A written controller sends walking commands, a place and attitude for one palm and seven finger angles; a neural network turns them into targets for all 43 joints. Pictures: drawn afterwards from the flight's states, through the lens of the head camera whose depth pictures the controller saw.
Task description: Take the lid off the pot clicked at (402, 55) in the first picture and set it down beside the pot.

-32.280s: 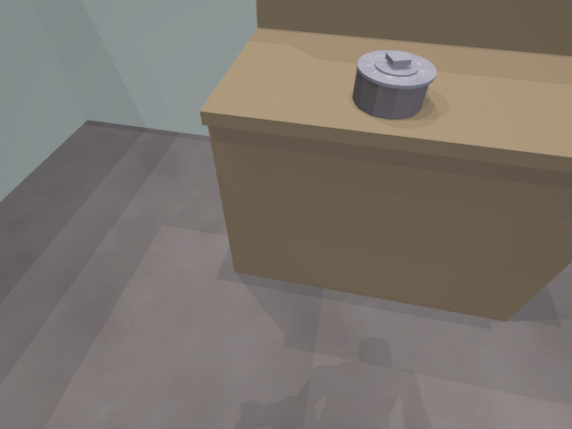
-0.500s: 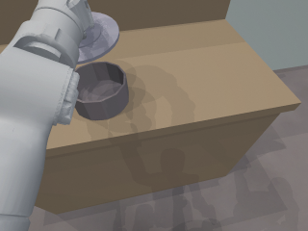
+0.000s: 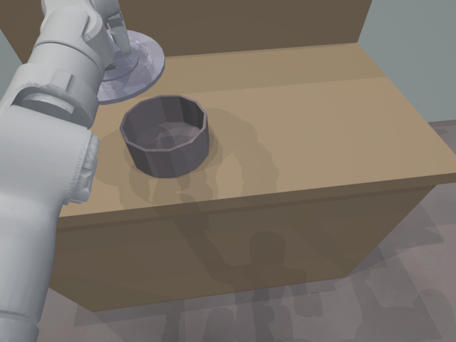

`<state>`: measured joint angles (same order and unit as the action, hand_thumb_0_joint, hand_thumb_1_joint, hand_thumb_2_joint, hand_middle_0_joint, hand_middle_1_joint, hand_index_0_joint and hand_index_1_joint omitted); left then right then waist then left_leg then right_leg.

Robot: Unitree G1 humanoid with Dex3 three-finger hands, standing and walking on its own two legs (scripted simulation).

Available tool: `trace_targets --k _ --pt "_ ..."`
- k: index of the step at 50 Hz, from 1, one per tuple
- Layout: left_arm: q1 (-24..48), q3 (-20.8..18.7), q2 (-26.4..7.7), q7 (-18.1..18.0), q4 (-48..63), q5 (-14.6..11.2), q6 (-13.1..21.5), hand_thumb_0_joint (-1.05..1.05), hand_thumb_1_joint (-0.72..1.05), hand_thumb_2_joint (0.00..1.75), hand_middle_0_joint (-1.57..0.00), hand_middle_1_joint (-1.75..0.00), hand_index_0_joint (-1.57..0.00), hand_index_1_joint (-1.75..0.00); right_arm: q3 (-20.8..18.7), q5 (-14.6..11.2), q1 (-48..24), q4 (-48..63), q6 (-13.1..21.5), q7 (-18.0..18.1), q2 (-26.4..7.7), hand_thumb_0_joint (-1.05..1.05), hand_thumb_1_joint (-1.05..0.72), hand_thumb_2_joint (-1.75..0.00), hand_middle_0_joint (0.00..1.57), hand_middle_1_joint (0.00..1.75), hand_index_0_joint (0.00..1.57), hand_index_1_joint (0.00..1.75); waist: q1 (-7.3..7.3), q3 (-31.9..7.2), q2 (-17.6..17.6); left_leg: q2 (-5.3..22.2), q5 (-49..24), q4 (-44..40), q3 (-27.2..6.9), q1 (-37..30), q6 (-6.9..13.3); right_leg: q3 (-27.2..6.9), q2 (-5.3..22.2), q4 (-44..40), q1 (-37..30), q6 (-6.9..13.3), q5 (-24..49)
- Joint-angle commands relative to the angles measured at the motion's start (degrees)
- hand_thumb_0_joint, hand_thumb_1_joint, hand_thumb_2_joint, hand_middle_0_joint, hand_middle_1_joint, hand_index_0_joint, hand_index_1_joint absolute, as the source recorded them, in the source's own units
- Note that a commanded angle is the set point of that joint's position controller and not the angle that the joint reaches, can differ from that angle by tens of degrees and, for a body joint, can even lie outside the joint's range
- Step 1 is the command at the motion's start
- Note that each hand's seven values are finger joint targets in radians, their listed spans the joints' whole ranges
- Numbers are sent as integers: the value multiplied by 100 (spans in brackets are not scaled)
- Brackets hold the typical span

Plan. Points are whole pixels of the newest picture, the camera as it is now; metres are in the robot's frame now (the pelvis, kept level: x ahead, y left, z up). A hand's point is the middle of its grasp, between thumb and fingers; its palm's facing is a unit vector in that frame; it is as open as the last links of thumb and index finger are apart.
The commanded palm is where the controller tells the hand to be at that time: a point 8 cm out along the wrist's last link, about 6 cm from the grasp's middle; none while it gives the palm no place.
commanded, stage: move the lid sideways beside the pot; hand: left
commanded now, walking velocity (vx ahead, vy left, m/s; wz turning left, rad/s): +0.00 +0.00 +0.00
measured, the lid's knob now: (102, 51) +0.53 +0.16 +0.25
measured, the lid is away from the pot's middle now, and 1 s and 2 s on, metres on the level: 0.07 0.19 0.24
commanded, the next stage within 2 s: lower the lid onto the table in 1.68 s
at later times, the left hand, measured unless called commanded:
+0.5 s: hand (68, 54) +0.49 +0.20 +0.27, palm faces -0.28 -0.12 -0.95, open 7.0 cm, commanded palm +0.51 +0.19 +0.33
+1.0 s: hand (27, 63) +0.49 +0.26 +0.26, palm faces -0.29 -0.15 -0.94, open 7.0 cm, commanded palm +0.51 +0.26 +0.33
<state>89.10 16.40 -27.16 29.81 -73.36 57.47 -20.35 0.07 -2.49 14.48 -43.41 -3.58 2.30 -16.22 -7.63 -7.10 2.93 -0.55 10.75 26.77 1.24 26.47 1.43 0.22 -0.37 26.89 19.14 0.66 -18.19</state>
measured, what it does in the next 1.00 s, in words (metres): stands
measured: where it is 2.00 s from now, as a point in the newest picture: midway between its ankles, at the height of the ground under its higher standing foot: outside the picture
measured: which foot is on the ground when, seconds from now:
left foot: down 0.00-1.00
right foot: down 0.00-1.00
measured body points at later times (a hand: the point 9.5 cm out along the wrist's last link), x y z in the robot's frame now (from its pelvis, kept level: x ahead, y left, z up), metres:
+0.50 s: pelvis -0.01 +0.02 +0.00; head +0.03 +0.01 +0.45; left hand +0.50 +0.20 +0.32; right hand +0.00 -0.26 -0.14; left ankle +0.02 +0.11 -0.74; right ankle -0.06 -0.11 -0.74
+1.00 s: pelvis -0.01 +0.02 +0.00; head +0.05 +0.02 +0.44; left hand +0.50 +0.27 +0.31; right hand +0.01 -0.26 -0.13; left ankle +0.02 +0.11 -0.74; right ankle -0.06 -0.11 -0.74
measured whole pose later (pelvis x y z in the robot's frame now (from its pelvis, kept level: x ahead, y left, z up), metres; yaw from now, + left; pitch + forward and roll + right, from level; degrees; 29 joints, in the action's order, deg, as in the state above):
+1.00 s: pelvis -0.01 +0.02 +0.00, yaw -1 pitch +12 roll -1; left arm 87.9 12.6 -41.1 31.6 -74.8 60.4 -12.8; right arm 0.2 -3.5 17.6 -43.6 -4.5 3.9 -16.6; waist -9.1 -6.5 2.2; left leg -0.7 11.6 29.6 1.6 30.3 2.8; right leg -0.2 -0.1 27.1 21.8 -0.7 -17.5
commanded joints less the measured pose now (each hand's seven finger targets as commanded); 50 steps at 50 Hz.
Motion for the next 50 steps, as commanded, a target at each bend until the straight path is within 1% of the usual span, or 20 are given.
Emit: trace_targets --k 1,2,5,6,10,12,16,20,21,24,28,31,35,36,37,41,44,46,47,50 --pt "3821 27 -808 -190 1589 -94 96 0 70 94 -67 -109 -80 -113 -263 -21 169 473 83 62 -873 0 -90 -90 20 30 20 30 -262 -2362 -255 -256 -2424 387 -53 -2448 423 -12 -175 -249 195 43 3001" --pt "4152 -14 -1021 -205 1903 26 170 0 70 94 -67 -109 -80 -113 -273 -11 113 491 108 39 -842 0 -90 -90 20 30 20 30 -248 -2686 -80 -225 -2571 416 -138 -2702 402 -54 -202 -195 247 16 2901" --pt "3871 29 -952 -220 1651 153 234 0 70 94 -67 -109 -80 -113 -270 -34 127 455 114 71 -799 0 -90 -90 20 30 20 30 -234 -2502 146 -187 -2401 420 -231 -2775 365 19 -244 -238 560 62 2334" --pt "3746 31 -829 -227 1827 5 300 0 70 94 -67 -109 -80 -113 -263 -41 179 463 140 92 -808 0 -90 -90 20 30 20 30 -208 -2518 111 -151 -2675 432 -233 -2872 367 68 -234 -238 552 95 2426" --pt "3682 -167 -1237 -279 1069 139 150 0 70 94 -67 -109 -80 -113 -214 -59 150 365 56 127 -883 0 -90 -90 20 30 20 30 -247 -1964 -406 -201 -1355 200 -180 -2153 359 94 -232 -333 515 81 1847" --pt "3897 -289 -1528 -327 1337 149 273 0 70 94 -67 -109 -80 -113 -195 -38 132 429 91 148 -893 0 -90 -90 20 30 20 30 -201 -2331 -284 -220 -1513 235 -190 -2234 366 45 -213 -259 336 100 2040" --pt "3863 -330 -1617 -364 1535 262 442 0 70 94 -67 -109 -80 -113 -217 -35 257 485 177 197 -851 0 -90 -90 20 30 20 30 -130 -2652 -33 -176 -2029 328 -218 -2489 334 56 -222 -207 375 132 2120" --pt "3419 -329 -1719 -348 547 397 275 0 70 94 -67 -109 -80 -113 -203 -52 359 357 42 194 -952 0 -90 -90 20 30 20 30 -207 -1853 -441 -174 -1137 181 -199 -1835 319 120 -241 -312 580 112 1586" --pt "3442 -289 -1576 -321 769 263 326 0 70 94 -67 -109 -80 -113 -209 -64 403 383 83 198 -955 0 -90 -90 20 30 20 30 -179 -1999 -341 -182 -1439 187 -163 -2009 329 123 -242 -301 508 133 1787" --pt "3918 -259 -1692 -343 1236 364 456 0 70 94 -67 -109 -80 -113 -263 -24 468 441 126 178 -954 0 -90 -90 20 30 20 30 -205 -2433 -44 -155 -1682 290 -280 -2412 323 104 -284 -266 658 111 1725" --pt "3564 -330 -1861 -295 824 381 511 0 70 94 -67 -109 -80 -113 -276 -36 626 321 120 218 -993 0 -90 -90 20 30 20 30 -247 -2146 -303 -146 -1412 279 -249 -2171 354 121 -292 -334 691 98 1591" --pt "3675 -274 -1847 -278 1242 248 614 0 70 94 -67 -109 -80 -113 -272 -62 626 372 160 228 -1000 0 -90 -90 20 30 20 30 -206 -2352 110 -165 -1704 300 -195 -2382 337 124 -275 -318 637 134 1776" --pt "3752 -433 -2254 -269 1270 457 687 0 70 94 -67 -109 -80 -113 -297 -41 690 336 158 224 -994 0 -90 -90 20 30 20 30 -193 -2447 253 -155 -1732 367 -244 -2435 338 96 -306 -317 658 117 1736" --pt "3553 -370 -2114 -251 1308 341 725 0 70 94 -67 -109 -80 -113 -283 -56 707 348 166 246 -1004 0 -90 -90 20 30 20 30 -183 -2494 390 -133 -2199 416 -216 -2568 319 126 -295 -293 659 142 1949" --pt "3585 -517 -2395 -254 1219 483 727 0 70 94 -67 -109 -80 -113 -293 -41 715 322 144 226 -1003 0 -90 -90 20 30 20 30 -169 -2513 302 -125 -2041 426 -242 -2500 317 98 -317 -292 652 98 1854" --pt "3480 -244 -1957 -182 1266 286 734 0 70 94 -67 -109 -80 -113 -299 -89 707 329 132 218 -1030 0 -90 -90 20 30 20 30 -188 -2313 470 -80 -2320 438 -254 -2659 308 187 -316 -309 889 127 1813" --pt "3515 -641 -2631 -169 1378 486 793 0 70 94 -67 -109 -80 -113 -338 -46 718 376 88 219 -1026 0 -90 -90 20 30 20 30 -169 -2661 272 -128 -2380 531 -255 -2589 339 105 -323 -256 607 84 2046" --pt "3168 -446 -2367 -95 1203 348 777 0 70 94 -67 -109 -80 -113 -321 -89 735 376 52 233 -1030 0 -90 -90 20 30 20 30 -178 -2462 242 -129 -2568 553 -153 -2507 335 138 -288 -263 575 96 2249" --pt "3234 -641 -2680 -111 1107 457 748 0 70 94 -67 -109 -80 -113 -323 -87 687 361 1 218 -1050 0 -90 -90 20 30 20 30 -165 -2417 30 -104 -2283 514 -193 -2391 330 113 -297 -280 578 52 2055" --pt "3439 -433 -2493 -96 1247 454 760 0 70 94 -67 -109 -80 -113 -324 -99 617 392 -32 200 -1044 0 -90 -90 20 30 20 30 -194 -2291 288 -94 -2249 507 -219 -2456 332 150 -306 -291 775 72 1921"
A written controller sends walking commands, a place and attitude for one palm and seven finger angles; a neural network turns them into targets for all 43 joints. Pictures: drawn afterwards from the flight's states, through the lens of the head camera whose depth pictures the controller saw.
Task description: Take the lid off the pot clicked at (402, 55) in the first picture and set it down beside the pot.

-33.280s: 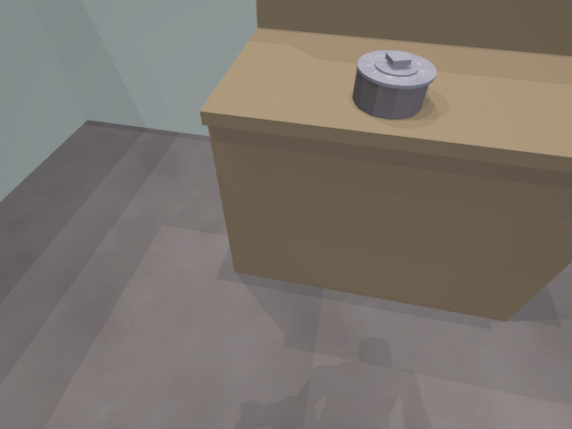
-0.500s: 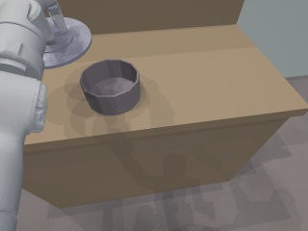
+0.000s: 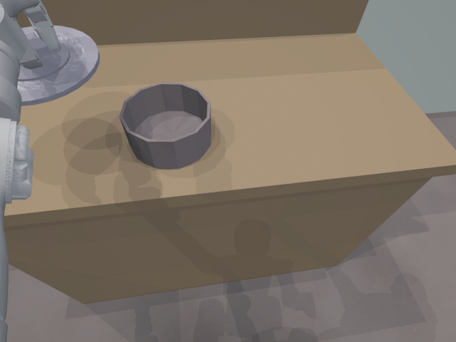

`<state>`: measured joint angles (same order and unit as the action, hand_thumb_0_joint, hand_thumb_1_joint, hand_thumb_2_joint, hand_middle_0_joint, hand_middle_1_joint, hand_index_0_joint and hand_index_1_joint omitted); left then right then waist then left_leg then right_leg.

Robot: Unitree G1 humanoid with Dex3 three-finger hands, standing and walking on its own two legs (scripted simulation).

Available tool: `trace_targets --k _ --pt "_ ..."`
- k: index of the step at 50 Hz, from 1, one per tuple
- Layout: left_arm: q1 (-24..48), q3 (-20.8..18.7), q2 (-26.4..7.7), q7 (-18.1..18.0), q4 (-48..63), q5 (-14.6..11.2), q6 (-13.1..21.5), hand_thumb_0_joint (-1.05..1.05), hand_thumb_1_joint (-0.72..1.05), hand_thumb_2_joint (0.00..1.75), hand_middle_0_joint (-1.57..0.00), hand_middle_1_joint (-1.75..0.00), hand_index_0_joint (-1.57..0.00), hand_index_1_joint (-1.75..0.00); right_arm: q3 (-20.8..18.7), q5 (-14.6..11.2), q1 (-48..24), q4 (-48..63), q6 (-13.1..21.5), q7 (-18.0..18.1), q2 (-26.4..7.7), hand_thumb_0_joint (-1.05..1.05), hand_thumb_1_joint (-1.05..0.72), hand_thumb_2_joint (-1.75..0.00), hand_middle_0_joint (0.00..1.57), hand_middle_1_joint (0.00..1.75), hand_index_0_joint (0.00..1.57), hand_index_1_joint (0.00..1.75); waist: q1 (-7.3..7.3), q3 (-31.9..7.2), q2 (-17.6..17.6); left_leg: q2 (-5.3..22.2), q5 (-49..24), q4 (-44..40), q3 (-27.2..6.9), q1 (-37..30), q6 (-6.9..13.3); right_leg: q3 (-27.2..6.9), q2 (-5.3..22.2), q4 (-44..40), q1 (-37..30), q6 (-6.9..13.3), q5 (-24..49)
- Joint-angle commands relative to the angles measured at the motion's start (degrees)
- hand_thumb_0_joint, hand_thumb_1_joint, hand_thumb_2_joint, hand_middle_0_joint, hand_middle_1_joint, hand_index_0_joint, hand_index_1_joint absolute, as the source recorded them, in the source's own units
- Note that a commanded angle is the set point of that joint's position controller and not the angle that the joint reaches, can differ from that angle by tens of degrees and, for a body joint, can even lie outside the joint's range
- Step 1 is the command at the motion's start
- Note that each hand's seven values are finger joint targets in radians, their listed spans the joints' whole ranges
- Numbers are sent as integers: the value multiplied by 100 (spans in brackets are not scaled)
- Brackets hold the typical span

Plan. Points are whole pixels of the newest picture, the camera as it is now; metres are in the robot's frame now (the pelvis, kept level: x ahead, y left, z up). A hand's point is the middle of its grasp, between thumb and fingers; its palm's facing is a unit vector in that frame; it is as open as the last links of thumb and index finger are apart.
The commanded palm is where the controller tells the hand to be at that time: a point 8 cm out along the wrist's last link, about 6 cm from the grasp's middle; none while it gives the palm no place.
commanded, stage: move the lid sideways beside the pot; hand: left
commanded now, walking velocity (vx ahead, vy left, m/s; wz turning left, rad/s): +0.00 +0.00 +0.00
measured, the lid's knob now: (27, 47) +0.53 +0.26 +0.24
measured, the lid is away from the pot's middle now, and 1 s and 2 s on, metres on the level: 0.19 0.24 0.23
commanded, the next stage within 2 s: lower the lid onto the table in 0.68 s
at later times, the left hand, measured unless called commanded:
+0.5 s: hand out of the picture +0.48 +0.28 +0.26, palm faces -0.28 -0.15 -0.95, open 6.9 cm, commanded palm +0.51 +0.29 +0.33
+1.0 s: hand out of the picture +0.48 +0.29 +0.25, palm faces -0.32 -0.20 -0.93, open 6.9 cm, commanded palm +0.51 +0.29 +0.31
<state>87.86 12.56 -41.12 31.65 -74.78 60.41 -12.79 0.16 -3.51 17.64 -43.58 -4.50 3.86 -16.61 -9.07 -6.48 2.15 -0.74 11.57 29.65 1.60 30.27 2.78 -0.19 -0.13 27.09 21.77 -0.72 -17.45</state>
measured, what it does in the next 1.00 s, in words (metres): stands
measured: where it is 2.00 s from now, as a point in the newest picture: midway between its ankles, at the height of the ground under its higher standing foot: outside the picture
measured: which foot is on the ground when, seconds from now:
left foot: down 0.00-1.00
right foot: down 0.00-1.00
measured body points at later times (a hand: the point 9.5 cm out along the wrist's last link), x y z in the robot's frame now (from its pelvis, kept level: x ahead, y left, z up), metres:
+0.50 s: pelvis +0.00 +0.00 +0.00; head +0.05 +0.00 +0.45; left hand +0.49 +0.29 +0.32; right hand +0.03 -0.28 -0.13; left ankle +0.02 +0.09 -0.73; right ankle -0.06 -0.13 -0.73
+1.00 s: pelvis +0.00 +0.00 +0.00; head +0.06 +0.00 +0.45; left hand +0.49 +0.30 +0.30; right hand +0.03 -0.28 -0.13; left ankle +0.02 +0.09 -0.73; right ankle -0.06 -0.13 -0.73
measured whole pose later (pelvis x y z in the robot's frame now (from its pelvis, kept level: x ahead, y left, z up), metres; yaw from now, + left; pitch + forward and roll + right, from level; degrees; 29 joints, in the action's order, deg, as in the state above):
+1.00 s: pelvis +0.00 +0.00 +0.00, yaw +1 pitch +12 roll -2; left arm 88.3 13.5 -45.5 33.3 -77.1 59.9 -14.1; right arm 0.8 -4.2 16.9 -44.0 -4.5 4.3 -17.2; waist -8.6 -5.1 2.3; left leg -0.8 12.0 30.4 0.8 30.5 2.8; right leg 0.5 -0.2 26.8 21.3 -0.8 -17.5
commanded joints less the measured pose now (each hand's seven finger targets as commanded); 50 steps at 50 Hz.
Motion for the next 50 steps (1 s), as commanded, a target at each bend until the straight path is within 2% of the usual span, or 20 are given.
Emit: trace_targets --k 1,3,6,11,14,16,17,20,21,24,26,29,31,32,35,37,40,43,48,50 --pt "3426 30 -917 -264 1572 32 45 0 70 94 -67 -109 -80 -113 -321 -2 322 433 85 62 -999 0 -90 -90 20 30 20 30 -17 -2450 526 -53 -2774 277 -229 -3067 191 211 -318 -294 522 236 2034" --pt "3484 -280 -1425 -284 1571 196 85 0 70 94 -67 -109 -80 -113 -334 39 316 443 57 57 -992 0 -90 -90 20 30 20 30 7 -2643 511 -67 -2709 330 -265 -3032 203 163 -334 -257 410 215 2032" --pt "3390 18 -989 -218 1859 11 136 0 70 94 -67 -109 -80 -113 -324 -32 257 531 68 69 -942 0 -90 -90 20 30 20 30 14 -2705 672 -28 -3171 356 -260 -3289 178 209 -321 -256 474 226 2120" --pt "2959 34 -960 -172 1292 -12 53 0 70 94 -67 -109 -80 -113 -287 -31 261 432 -8 56 -1009 0 -90 -90 20 30 20 30 -16 -2033 330 -32 -2417 243 -280 -2862 184 275 -334 -330 666 241 1678" --pt "3070 -231 -1508 -210 1151 139 82 0 70 94 -67 -109 -80 -113 -259 -25 189 427 -50 87 -1017 0 -90 -90 20 30 20 30 -25 -2088 89 -95 -1644 166 -219 -2466 218 222 -308 -336 375 205 1540" --pt "3334 -23 -1270 -204 1588 -6 169 0 70 94 -67 -109 -80 -113 -243 -64 153 450 -19 134 -1006 0 -90 -90 20 30 20 30 -8 -2244 356 -53 -1873 150 -211 -2686 213 241 -276 -329 393 237 1628" --pt "3653 -229 -1642 -254 1856 101 203 0 70 94 -67 -109 -80 -113 -253 -44 132 463 -19 124 -1022 0 -90 -90 20 30 20 30 26 -2585 532 -41 -1972 186 -265 -2856 200 193 -293 -304 341 206 1611" --pt "3658 -175 -1565 -259 1836 151 267 0 70 94 -67 -109 -80 -113 -275 -46 212 463 81 165 -976 0 -90 -90 20 30 20 30 7 -2707 767 -32 -2333 277 -337 -3209 206 205 -325 -306 532 212 1605" --pt "3358 -95 -1428 -206 1814 26 295 0 70 94 -67 -109 -80 -113 -249 -65 233 468 97 194 -976 0 -90 -90 20 30 20 30 29 -2605 715 -4 -2620 279 -322 -3224 185 256 -325 -296 525 231 1708" --pt "2978 -460 -1973 -196 1178 156 262 0 70 94 -67 -109 -80 -113 -237 -54 224 414 -14 182 -1030 0 -90 -90 20 30 20 30 24 -2157 124 -80 -1740 181 -208 -2454 220 206 -309 -322 258 192 1629" --pt "2893 -181 -1625 -168 1254 63 286 0 70 94 -67 -109 -80 -113 -221 -87 206 476 -34 172 -1029 0 -90 -90 20 30 20 30 50 -2106 297 -71 -1970 180 -153 -2474 195 238 -285 -291 254 231 1758" --pt "3131 -328 -1858 -212 1457 222 274 0 70 94 -67 -109 -80 -113 -253 -57 187 496 -93 127 -1042 0 -90 -90 20 30 20 30 69 -2238 517 -17 -2162 230 -267 -2684 178 232 -322 -292 407 221 1618" --pt "2992 -7 -1344 -153 1611 52 279 0 70 94 -67 -109 -80 -113 -260 -80 237 499 -45 122 -1009 0 -90 -90 20 30 20 30 70 -2245 673 33 -2703 292 -241 -3004 186 277 -325 -301 522 235 1792" --pt "3149 -288 -1744 -180 1729 146 254 0 70 94 -67 -109 -80 -113 -289 -60 216 496 -79 97 -1051 0 -90 -90 20 30 20 30 77 -2380 618 59 -2562 279 -310 -3020 168 238 -336 -318 503 192 1643" --pt "3070 -158 -1600 -147 1536 115 219 0 70 94 -67 -109 -80 -113 -294 -70 263 469 -74 108 -1041 0 -90 -90 20 30 20 30 5 -2212 367 -16 -2101 226 -257 -2789 225 238 -335 -365 440 189 1593" --pt "3350 -213 -1691 -155 1941 72 245 0 70 94 -67 -109 -80 -113 -300 -67 244 471 -53 103 -1057 0 -90 -90 20 30 20 30 43 -2553 639 16 -2391 252 -279 -3066 203 213 -327 -341 424 177 1659" --pt "3362 -145 -1566 -124 1157 92 23 0 70 94 -67 -109 -80 -113 -293 -46 287 334 2 98 -1058 0 -90 -90 20 30 20 30 -12 -2227 703 -68 -2084 220 -294 -2943 230 249 -345 -359 519 215 1547" --pt "3037 -255 -1786 -111 708 95 -72 0 70 94 -67 -109 -80 -113 -245 -63 312 301 8 94 -1096 0 -90 -90 20 30 20 30 -35 -1909 138 -120 -1477 132 -185 -2330 244 242 -315 -367 287 190 1570" --pt "3686 63 -1330 -184 1316 88 -105 0 70 94 -67 -109 -80 -113 -279 -29 305 270 117 99 -1078 0 -90 -90 20 30 20 30 -33 -2413 775 -10 -2274 240 -359 -3094 219 265 -347 -323 619 204 1631" --pt "3465 -46 -1428 -196 1061 139 -131 0 70 94 -67 -109 -80 -113 -284 -19 382 252 156 117 -1070 0 -90 -90 20 30 20 30 -46 -2346 571 -30 -2151 242 -355 -2974 224 259 -355 -325 585 193 1590"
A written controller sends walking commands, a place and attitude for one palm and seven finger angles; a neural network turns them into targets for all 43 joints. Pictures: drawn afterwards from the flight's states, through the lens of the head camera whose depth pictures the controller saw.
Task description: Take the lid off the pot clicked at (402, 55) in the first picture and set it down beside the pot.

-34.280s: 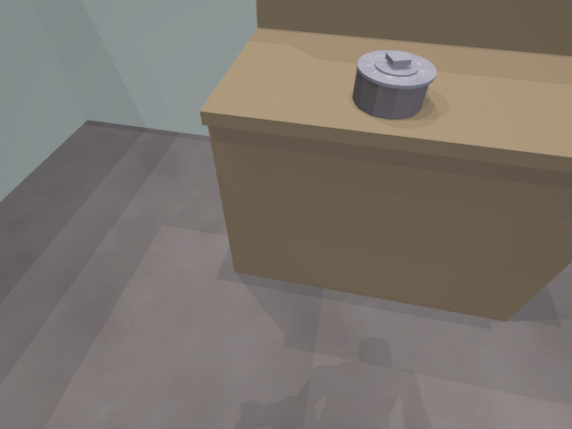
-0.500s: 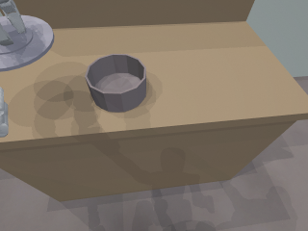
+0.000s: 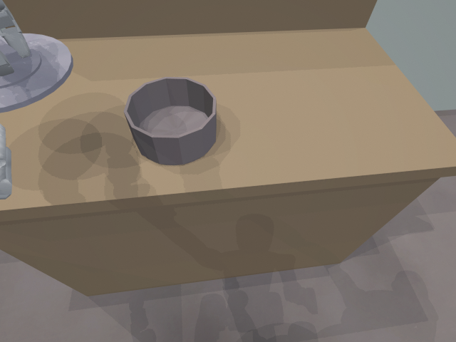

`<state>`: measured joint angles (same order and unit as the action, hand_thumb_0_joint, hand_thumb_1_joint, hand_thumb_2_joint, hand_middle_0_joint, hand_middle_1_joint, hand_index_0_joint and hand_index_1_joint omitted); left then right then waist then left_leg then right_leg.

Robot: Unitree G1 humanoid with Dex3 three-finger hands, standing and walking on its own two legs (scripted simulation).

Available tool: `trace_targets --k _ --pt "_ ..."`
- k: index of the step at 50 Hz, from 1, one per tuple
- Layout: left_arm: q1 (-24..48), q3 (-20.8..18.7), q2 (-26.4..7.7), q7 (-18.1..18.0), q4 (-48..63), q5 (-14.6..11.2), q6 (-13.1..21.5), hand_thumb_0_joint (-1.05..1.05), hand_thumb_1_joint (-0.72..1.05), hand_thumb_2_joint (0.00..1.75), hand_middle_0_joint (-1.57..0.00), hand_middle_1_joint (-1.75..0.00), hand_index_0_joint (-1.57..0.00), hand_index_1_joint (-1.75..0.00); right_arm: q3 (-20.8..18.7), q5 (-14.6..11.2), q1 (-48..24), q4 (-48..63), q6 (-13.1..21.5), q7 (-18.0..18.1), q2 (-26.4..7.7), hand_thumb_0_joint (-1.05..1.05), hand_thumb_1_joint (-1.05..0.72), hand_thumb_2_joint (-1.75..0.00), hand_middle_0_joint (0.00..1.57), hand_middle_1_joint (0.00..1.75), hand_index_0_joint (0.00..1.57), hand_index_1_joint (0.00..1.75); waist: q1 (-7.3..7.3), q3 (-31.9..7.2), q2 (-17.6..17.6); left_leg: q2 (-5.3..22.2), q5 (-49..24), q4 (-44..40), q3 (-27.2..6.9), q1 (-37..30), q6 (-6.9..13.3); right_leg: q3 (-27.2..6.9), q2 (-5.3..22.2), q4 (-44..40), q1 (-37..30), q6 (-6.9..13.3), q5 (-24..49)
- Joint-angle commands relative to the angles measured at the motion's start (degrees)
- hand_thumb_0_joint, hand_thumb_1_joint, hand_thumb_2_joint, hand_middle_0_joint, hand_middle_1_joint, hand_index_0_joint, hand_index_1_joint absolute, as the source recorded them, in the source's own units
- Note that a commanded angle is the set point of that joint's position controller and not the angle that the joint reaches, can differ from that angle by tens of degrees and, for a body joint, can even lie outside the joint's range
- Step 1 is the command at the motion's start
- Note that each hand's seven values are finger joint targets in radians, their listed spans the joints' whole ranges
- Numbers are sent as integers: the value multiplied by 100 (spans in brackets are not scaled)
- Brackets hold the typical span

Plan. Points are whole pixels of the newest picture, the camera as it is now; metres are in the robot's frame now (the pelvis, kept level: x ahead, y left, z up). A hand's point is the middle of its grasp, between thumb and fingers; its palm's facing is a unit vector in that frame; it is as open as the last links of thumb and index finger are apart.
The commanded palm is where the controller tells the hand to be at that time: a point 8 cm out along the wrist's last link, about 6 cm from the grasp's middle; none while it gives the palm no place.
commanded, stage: lower the lid onto the table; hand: left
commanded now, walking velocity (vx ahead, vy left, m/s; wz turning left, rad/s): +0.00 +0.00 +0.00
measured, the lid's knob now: out of the picture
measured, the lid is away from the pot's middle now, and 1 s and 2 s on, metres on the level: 0.24 0.23 0.23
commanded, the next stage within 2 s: none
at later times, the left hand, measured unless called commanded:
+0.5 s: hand (23, 64) +0.50 +0.27 +0.22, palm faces -0.36 -0.21 -0.91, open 6.9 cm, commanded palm +0.52 +0.28 +0.28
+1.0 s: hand (23, 89) +0.49 +0.29 +0.18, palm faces -0.41 -0.19 -0.89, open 6.8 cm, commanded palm +0.53 +0.28 +0.25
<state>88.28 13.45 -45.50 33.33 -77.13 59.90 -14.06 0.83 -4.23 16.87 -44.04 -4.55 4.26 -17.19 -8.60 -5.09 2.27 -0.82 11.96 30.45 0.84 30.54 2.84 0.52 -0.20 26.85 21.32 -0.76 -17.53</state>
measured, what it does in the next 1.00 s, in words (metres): stands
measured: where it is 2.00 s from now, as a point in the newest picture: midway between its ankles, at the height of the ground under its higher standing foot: outside the picture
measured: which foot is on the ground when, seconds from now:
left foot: down 0.00-1.00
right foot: down 0.00-1.00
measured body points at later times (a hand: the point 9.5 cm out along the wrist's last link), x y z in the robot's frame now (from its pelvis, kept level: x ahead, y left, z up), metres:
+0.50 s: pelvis +0.01 -0.01 +0.00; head +0.07 -0.01 +0.44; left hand +0.52 +0.28 +0.27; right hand +0.01 -0.29 -0.13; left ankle +0.02 +0.09 -0.73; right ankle -0.06 -0.13 -0.73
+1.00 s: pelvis +0.00 +0.00 -0.01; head +0.08 +0.01 +0.44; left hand +0.51 +0.29 +0.23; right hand +0.01 -0.29 -0.12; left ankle +0.02 +0.09 -0.73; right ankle -0.06 -0.13 -0.73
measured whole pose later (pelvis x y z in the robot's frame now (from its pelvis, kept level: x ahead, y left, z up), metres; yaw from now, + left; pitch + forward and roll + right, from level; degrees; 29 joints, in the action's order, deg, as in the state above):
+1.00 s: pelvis +0.00 +0.00 -0.01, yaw -1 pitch +14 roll -2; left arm 79.6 10.0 -45.5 30.7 -75.8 58.7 -8.6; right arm 0.3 -4.0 18.0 -42.9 -6.1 4.8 -16.8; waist -9.2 -5.6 1.7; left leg -0.1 14.1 34.3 1.0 33.9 2.8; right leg 0.2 -0.9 29.8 24.4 -0.7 -19.1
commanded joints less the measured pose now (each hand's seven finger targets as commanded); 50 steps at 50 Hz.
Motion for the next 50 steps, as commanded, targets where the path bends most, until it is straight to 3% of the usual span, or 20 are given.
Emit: trace_targets --k 1,2,6,7,8,11,15,16,17,21,23,26,28,31,32,35,37,41,44,50 --pt "3078 -189 -1000 -342 1336 94 51 0 70 94 -67 -109 -80 -113 -329 43 508 320 186 111 -1001 0 -90 -90 20 30 20 30 -51 -2528 449 -15 -2509 187 -187 -2984 216 211 -332 -263 482 218 1836" --pt "3210 -423 -1350 -381 1333 204 48 0 70 94 -67 -109 -80 -113 -341 54 451 310 137 85 -1031 0 -90 -90 20 30 20 30 -44 -2594 438 -20 -2354 186 -204 -2864 196 158 -332 -236 424 183 1801" --pt "3022 -40 -671 -374 1251 40 28 0 70 94 -67 -109 -80 -113 -362 29 525 322 133 64 -1011 0 -90 -90 20 30 20 30 -64 -2429 433 8 -2686 219 -210 -2990 195 227 -331 -238 636 212 1849" --pt "3271 -150 -930 -414 1387 151 20 0 70 94 -67 -109 -80 -113 -376 57 482 302 97 34 -1050 0 -90 -90 20 30 20 30 -79 -2531 592 25 -2538 218 -264 -3013 167 188 -340 -232 706 189 1706" --pt "3118 -135 -849 -420 1123 161 9 0 70 94 -67 -109 -80 -113 -366 63 507 300 97 38 -1020 0 -90 -90 20 30 20 30 -92 -2343 516 -14 -2460 242 -258 -2912 194 197 -353 -234 749 209 1698" --pt "3253 -203 -911 -441 1690 87 99 0 70 94 -67 -109 -80 -113 -375 84 539 388 135 74 -998 0 -90 -90 20 30 20 30 -27 -2813 726 -11 -2920 302 -237 -3178 174 197 -348 -159 576 246 1930" --pt "3049 -382 -1181 -472 1120 174 90 0 70 94 -67 -109 -80 -113 -373 62 588 301 62 73 -1039 0 -90 -90 20 30 20 30 -113 -2408 241 -60 -2098 230 -174 -2596 212 165 -344 -195 484 191 1799" --pt "2941 -333 -1109 -461 1346 85 154 0 70 94 -67 -109 -80 -113 -368 61 618 366 79 94 -1025 0 -90 -90 20 30 20 30 -64 -2650 254 -57 -2462 280 -128 -2704 214 173 -330 -140 341 215 2057" --pt "3099 -536 -1402 -508 1366 188 159 0 70 94 -67 -109 -80 -113 -378 65 575 357 41 81 -1045 0 -90 -90 20 30 20 30 -69 -2757 323 -54 -2379 296 -159 -2703 209 130 -336 -128 348 186 1991" --pt "2980 -355 -1176 -491 1444 81 235 0 70 94 -67 -109 -80 -113 -366 48 633 392 59 109 -1005 0 -90 -90 20 30 20 30 -51 -2698 499 -48 -2643 348 -122 -2805 216 166 -340 -115 391 217 2111" --pt "2865 -768 -1737 -555 1271 262 273 0 70 94 -67 -109 -80 -113 -379 81 632 420 16 102 -1015 0 -90 -90 20 30 20 30 -45 -2793 485 -92 -2579 423 -85 -2629 229 80 -347 -70 243 191 2256" --pt "2493 -371 -1208 -479 1150 76 307 0 70 94 -67 -109 -80 -113 -353 14 622 459 -5 102 -991 0 -90 -90 20 30 20 30 -59 -2430 299 -89 -2488 370 10 -2418 232 121 -322 -101 226 193 2347" --pt "2396 -596 -1537 -527 955 161 307 0 70 94 -67 -109 -80 -113 -361 48 659 421 -75 86 -1041 0 -90 -90 20 30 20 30 -95 -2272 151 -99 -2210 410 11 -2219 240 108 -347 -96 261 168 2295" --pt "2589 -369 -1277 -492 1449 50 363 0 70 94 -67 -109 -80 -113 -376 20 613 507 -66 106 -1005 0 -90 -90 20 30 20 30 -84 -2571 523 -62 -2545 421 30 -2528 245 97 -315 -89 249 192 2408" --pt "2698 -540 -1485 -527 1443 103 355 0 70 94 -67 -109 -80 -113 -390 34 626 449 -93 94 -1039 0 -90 -90 20 30 20 30 -95 -2595 609 -22 -2545 434 -62 -2630 231 100 -343 -81 378 171 2253" --pt "2539 -481 -1384 -511 1237 92 374 0 70 94 -67 -109 -80 -113 -404 45 693 408 -66 104 -1024 0 -90 -90 20 30 20 30 -146 -2405 513 -38 -2316 427 -77 -2575 248 136 -375 -107 496 172 2066" --pt "2707 -563 -1499 -519 1631 48 429 0 70 94 -67 -109 -80 -113 -412 42 651 423 -75 117 -1043 0 -90 -90 20 30 20 30 -118 -2735 686 14 -2628 476 -93 -2827 237 109 -363 -62 495 160 2165" --pt "2688 -186 -907 -471 1907 -117 491 0 70 94 -67 -109 -80 -113 -422 33 668 429 -7 130 -998 0 -90 -90 20 30 20 30 -110 -2811 1032 63 -3183 548 -171 -3275 220 197 -392 -39 852 205 2096" --pt "2356 -595 -1381 -523 1401 29 506 0 70 94 -67 -109 -80 -113 -423 62 726 373 -45 115 -1013 0 -90 -90 20 30 20 30 -129 -2579 680 0 -2592 540 -178 -2853 218 181 -418 -19 785 184 1902" --pt "2460 -489 -1242 -571 1378 12 584 0 70 94 -67 -109 -80 -113 -422 52 701 385 -100 118 -1035 0 -90 -90 20 30 20 30 -149 -2496 684 14 -2310 535 -196 -2739 192 201 -403 15 944 201 1700"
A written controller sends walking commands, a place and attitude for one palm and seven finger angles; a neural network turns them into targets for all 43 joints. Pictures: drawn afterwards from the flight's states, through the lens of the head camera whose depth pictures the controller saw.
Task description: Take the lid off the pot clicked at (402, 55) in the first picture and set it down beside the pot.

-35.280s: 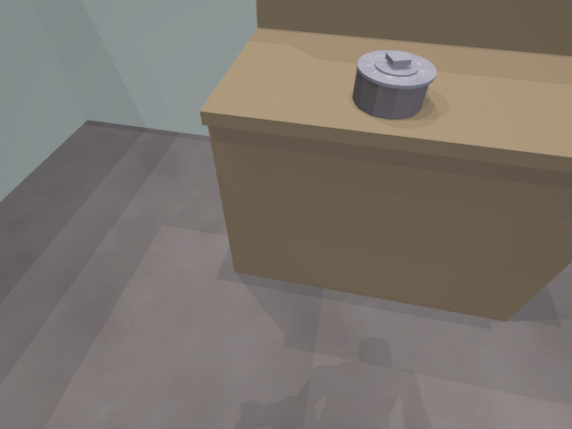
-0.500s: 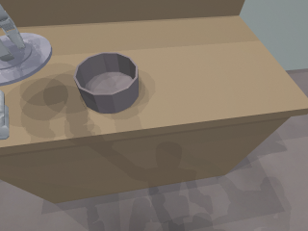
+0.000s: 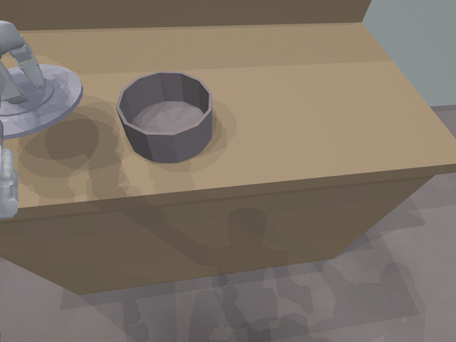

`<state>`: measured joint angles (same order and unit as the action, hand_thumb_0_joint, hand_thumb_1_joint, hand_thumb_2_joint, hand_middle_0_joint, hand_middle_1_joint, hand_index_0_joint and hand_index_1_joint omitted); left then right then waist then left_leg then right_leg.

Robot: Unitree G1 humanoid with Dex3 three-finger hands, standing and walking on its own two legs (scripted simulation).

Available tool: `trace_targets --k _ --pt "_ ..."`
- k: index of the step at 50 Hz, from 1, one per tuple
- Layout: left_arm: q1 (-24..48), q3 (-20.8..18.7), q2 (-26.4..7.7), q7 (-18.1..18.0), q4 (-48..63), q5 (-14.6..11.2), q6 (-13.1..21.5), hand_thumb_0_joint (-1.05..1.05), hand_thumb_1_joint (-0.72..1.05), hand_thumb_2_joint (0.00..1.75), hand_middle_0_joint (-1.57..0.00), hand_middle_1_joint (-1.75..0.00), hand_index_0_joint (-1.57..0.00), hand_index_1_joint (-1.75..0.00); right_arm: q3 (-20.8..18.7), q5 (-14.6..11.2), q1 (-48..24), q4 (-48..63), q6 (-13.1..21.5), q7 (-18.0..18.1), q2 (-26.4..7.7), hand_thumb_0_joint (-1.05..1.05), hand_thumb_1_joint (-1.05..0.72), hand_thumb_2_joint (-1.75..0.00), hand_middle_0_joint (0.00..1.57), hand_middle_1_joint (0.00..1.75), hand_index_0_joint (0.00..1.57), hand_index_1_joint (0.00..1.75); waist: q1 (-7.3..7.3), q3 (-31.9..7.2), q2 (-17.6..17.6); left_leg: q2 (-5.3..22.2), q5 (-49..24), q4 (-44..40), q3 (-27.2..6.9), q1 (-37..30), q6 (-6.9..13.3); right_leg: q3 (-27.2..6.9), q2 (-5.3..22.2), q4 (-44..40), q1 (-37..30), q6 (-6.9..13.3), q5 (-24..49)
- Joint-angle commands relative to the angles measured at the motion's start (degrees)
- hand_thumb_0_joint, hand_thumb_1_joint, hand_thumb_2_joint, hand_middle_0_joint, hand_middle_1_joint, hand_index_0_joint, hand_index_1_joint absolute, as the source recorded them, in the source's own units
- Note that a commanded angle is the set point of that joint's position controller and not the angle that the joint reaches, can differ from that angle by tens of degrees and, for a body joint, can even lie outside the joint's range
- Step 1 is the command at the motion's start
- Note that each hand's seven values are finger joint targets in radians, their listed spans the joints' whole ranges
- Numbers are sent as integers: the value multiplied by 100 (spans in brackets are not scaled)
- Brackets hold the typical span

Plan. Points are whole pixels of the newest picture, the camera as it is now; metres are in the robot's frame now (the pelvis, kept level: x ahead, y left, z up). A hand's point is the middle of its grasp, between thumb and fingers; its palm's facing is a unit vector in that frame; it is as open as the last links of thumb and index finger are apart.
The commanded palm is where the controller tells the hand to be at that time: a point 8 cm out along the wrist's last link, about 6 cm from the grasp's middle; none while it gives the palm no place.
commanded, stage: lower the lid onto the table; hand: left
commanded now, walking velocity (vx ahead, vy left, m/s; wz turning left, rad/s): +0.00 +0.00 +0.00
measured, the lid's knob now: (13, 85) +0.51 +0.31 +0.16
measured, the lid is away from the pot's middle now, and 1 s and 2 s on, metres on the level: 0.23 0.23 0.25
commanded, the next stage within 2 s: open the fingers wide in 1.52 s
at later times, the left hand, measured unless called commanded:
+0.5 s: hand (20, 102) +0.48 +0.29 +0.16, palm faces -0.45 -0.19 -0.87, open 6.8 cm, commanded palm +0.52 +0.29 +0.22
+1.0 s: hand (26, 120) +0.47 +0.30 +0.13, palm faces -0.49 -0.17 -0.86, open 6.8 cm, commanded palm +0.52 +0.29 +0.18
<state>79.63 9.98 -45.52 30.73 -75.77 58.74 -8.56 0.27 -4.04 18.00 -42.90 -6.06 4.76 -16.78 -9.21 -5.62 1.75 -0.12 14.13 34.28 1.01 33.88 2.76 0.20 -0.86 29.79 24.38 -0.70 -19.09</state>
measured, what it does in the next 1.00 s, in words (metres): stands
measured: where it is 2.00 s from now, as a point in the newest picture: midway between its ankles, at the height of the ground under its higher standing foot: outside the picture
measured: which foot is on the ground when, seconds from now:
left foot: down 0.00-1.00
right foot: down 0.00-1.00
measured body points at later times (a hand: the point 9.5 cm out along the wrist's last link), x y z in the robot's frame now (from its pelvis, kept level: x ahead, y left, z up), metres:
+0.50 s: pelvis -0.01 +0.00 -0.01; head +0.06 +0.02 +0.44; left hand +0.50 +0.30 +0.21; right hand -0.03 -0.28 -0.12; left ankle +0.02 +0.09 -0.73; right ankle -0.06 -0.13 -0.73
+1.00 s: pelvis -0.02 +0.01 -0.01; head +0.07 +0.02 +0.43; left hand +0.49 +0.30 +0.17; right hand -0.03 -0.28 -0.12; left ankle +0.02 +0.09 -0.73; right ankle -0.06 -0.13 -0.73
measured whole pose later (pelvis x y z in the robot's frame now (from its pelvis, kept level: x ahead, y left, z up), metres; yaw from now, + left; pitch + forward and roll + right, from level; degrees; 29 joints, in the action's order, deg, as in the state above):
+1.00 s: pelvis -0.02 +0.01 -0.01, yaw -1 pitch +15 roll -3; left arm 73.8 8.4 -45.7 28.0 -76.4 58.5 -2.2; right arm 0.4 -4.1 20.5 -42.2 -7.5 6.0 -16.2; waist -10.0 -6.1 1.9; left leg 0.6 15.4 39.9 1.1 39.9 3.3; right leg 0.0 -1.5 34.8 30.2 -1.2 -20.0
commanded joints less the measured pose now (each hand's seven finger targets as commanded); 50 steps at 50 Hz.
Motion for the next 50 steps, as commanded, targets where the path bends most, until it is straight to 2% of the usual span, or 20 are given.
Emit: trace_targets --k 1,3,6,7,9,11,13,16,18,20,21,25,31,32,35,37,40,42,44,50 --pt "3149 -97 -1157 -293 1354 40 104 0 70 94 -67 -109 -80 -113 -340 21 603 320 74 92 -1055 0 -90 -90 20 30 20 30 -33 -2513 693 -52 -2817 186 -186 -3128 203 267 -342 -229 584 220 1980" --pt "3162 -436 -1643 -360 1201 172 141 0 70 94 -67 -109 -80 -113 -338 32 584 343 34 100 -1076 0 -90 -90 20 30 20 30 -50 -2538 603 -89 -2504 201 -175 -2881 210 199 -334 -205 465 200 1968" --pt "3233 25 -977 -321 1382 4 186 0 70 94 -67 -109 -80 -113 -344 4 599 352 57 114 -1054 0 -90 -90 20 30 20 30 -46 -2527 755 -24 -2703 176 -223 -3115 191 276 -329 -196 717 222 1831" --pt "3282 -375 -1489 -391 1366 132 185 0 70 94 -67 -109 -80 -113 -369 46 626 338 27 103 -1094 0 -90 -90 20 30 20 30 -35 -2651 714 -14 -2505 207 -246 -3107 188 220 -346 -201 675 192 1741" --pt "3170 -401 -1536 -406 1187 187 227 0 70 94 -67 -109 -80 -113 -352 40 660 347 20 124 -1063 0 -90 -90 20 30 20 30 -73 -2544 618 -81 -2392 232 -210 -2895 202 219 -357 -167 623 209 1821" --pt "2921 -93 -1095 -366 1077 35 266 0 70 94 -67 -109 -80 -113 -333 1 712 336 42 143 -1061 0 -90 -90 20 30 20 30 -85 -2434 487 -49 -2410 188 -186 -2874 200 270 -350 -170 701 216 1771" --pt "3225 -299 -1417 -437 1242 141 262 0 70 94 -67 -109 -80 -113 -369 30 696 331 -8 120 -1089 0 -90 -90 20 30 20 30 -86 -2547 817 -39 -2336 239 -233 -2964 186 218 -346 -166 816 223 1695" --pt "3115 28 -923 -404 1299 10 306 0 70 94 -67 -109 -80 -113 -353 18 733 322 21 135 -1070 0 -90 -90 20 30 20 30 -90 -2510 787 -11 -2415 215 -265 -3061 176 288 -366 -153 961 242 1569" --pt "2985 -340 -1407 -461 977 134 296 0 70 94 -67 -109 -80 -113 -370 44 813 281 2 141 -1103 0 -90 -90 20 30 20 30 -119 -2405 598 -45 -2037 256 -243 -2825 196 244 -378 -166 912 222 1507" --pt "3066 -247 -1343 -447 945 97 315 0 70 94 -67 -109 -80 -113 -358 19 802 269 -9 157 -1110 0 -90 -90 20 30 20 30 -167 -2265 488 -80 -1701 192 -199 -2552 199 235 -362 -164 822 220 1494" --pt "3012 -155 -1180 -429 1241 -12 376 0 70 94 -67 -109 -80 -113 -342 15 800 296 16 174 -1094 0 -90 -90 20 30 20 30 -89 -2504 619 -42 -2116 215 -182 -2790 197 270 -357 -109 796 237 1616" --pt "2991 -351 -1530 -504 997 143 397 0 70 94 -67 -109 -80 -113 -355 26 862 268 -9 186 -1120 0 -90 -90 20 30 20 30 -158 -2343 567 -65 -1520 227 -172 -2498 195 225 -367 -132 827 226 1426" --pt "3025 -283 -1353 -486 1591 33 541 0 70 94 -67 -109 -80 -113 -356 32 870 328 12 219 -1077 0 -90 -90 20 30 20 30 -50 -2822 1080 18 -2675 387 -225 -3138 168 264 -404 -18 992 244 1691" --pt "3012 -468 -1584 -518 1420 131 512 0 70 94 -67 -109 -80 -113 -394 50 881 304 -10 194 -1115 0 -90 -90 20 30 20 30 -83 -2777 1081 38 -2432 406 -270 -3104 149 225 -412 -38 1086 218 1536" --pt "2567 -450 -1550 -496 929 99 506 0 70 94 -67 -109 -80 -113 -379 30 951 293 -45 187 -1121 0 -90 -90 20 30 20 30 -144 -2330 618 -47 -1873 377 -180 -2520 174 248 -415 -51 967 218 1510" --pt "2699 -644 -1843 -530 1286 127 571 0 70 94 -67 -109 -80 -113 -381 39 907 328 -80 191 -1144 0 -90 -90 20 30 20 30 -67 -2621 862 -17 -2099 409 -170 -2640 148 214 -400 29 903 226 1604" --pt "2661 -232 -1234 -517 1106 88 534 0 70 94 -67 -109 -80 -113 -402 30 937 319 -84 172 -1107 0 -90 -90 20 30 20 30 -166 -2341 825 2 -1979 414 -224 -2706 161 268 -417 -33 1232 228 1408" --pt "2730 -480 -1572 -547 1388 102 593 0 70 94 -67 -109 -80 -113 -402 38 937 325 -95 185 -1137 0 -90 -90 20 30 20 30 -109 -2605 945 45 -2282 475 -252 -2898 152 235 -428 23 1216 220 1475" --pt "2719 -318 -1304 -528 1300 35 601 0 70 94 -67 -109 -80 -113 -407 40 967 332 -88 198 -1093 0 -90 -90 20 30 20 30 -185 -2520 843 -6 -2221 503 -255 -2853 184 256 -433 16 1272 215 1496" --pt "2683 -388 -1430 -572 1231 32 681 0 70 94 -67 -109 -80 -113 -393 29 957 296 -93 223 -1113 0 -90 -90 20 30 20 30 -202 -2423 868 18 -1763 499 -255 -2657 159 259 -423 60 1385 226 1263"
